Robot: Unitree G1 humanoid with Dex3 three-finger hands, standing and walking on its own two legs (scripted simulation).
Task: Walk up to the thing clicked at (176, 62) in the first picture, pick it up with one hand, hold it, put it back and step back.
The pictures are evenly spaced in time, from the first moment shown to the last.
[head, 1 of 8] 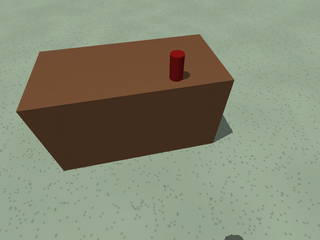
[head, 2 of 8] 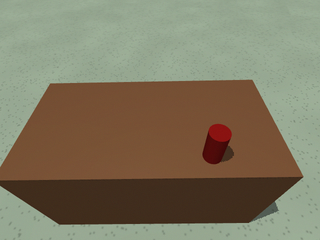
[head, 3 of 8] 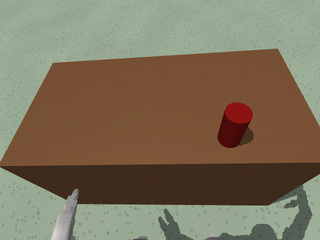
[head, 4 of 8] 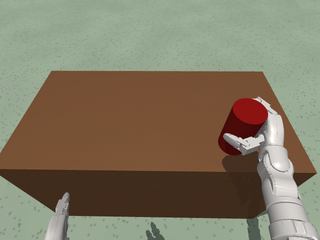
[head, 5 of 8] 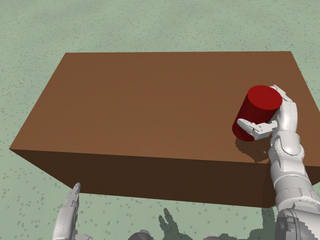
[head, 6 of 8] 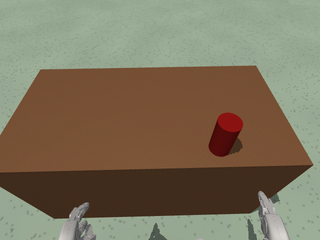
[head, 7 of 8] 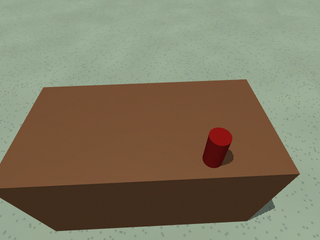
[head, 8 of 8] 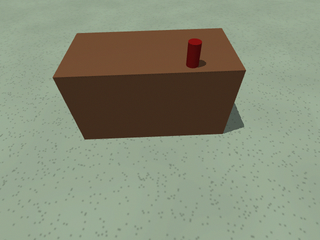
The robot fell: no
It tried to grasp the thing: yes
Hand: right
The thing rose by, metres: 0.23
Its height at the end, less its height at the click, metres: +0.00
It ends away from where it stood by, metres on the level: 0.02
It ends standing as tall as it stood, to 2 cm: yes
